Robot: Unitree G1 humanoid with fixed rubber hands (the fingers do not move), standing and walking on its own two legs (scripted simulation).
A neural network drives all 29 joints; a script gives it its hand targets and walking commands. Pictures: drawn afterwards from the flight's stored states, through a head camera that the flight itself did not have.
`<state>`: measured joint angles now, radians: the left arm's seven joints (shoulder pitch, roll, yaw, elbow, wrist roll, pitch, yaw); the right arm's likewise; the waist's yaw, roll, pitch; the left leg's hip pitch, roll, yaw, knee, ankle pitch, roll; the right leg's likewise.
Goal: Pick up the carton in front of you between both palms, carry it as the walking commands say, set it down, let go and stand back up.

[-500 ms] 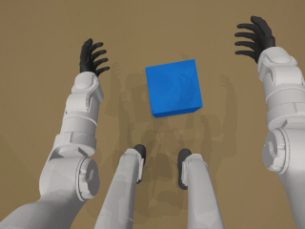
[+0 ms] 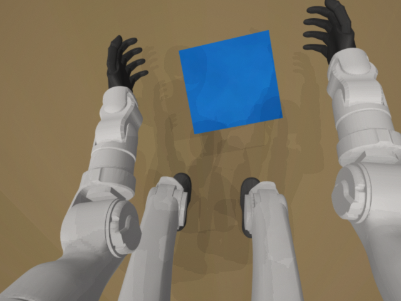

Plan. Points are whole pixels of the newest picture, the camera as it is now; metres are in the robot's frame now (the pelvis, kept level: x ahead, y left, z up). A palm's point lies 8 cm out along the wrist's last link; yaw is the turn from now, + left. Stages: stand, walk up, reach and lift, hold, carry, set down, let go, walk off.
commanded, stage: reach and lift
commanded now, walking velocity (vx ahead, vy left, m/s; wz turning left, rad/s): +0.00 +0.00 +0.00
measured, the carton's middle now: (229, 91) +0.49 -0.04 -0.43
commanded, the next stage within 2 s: none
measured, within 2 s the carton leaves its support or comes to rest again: leaves its support in 1.30 s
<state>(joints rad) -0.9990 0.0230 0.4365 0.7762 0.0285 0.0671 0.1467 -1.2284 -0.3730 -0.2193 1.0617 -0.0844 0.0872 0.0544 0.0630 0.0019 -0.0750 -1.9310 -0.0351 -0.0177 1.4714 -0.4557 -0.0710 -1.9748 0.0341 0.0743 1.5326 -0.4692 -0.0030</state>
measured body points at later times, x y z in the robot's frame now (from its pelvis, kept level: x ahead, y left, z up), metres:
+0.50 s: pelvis -0.05 +0.01 -0.17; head +0.32 -0.04 +0.07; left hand +0.48 +0.16 -0.35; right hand +0.52 -0.21 -0.36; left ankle +0.08 +0.14 -0.52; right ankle +0.07 -0.11 -0.52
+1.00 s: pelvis -0.05 +0.01 -0.18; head +0.32 -0.04 +0.07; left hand +0.48 +0.14 -0.35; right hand +0.52 -0.19 -0.36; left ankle +0.08 +0.14 -0.52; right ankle +0.07 -0.11 -0.52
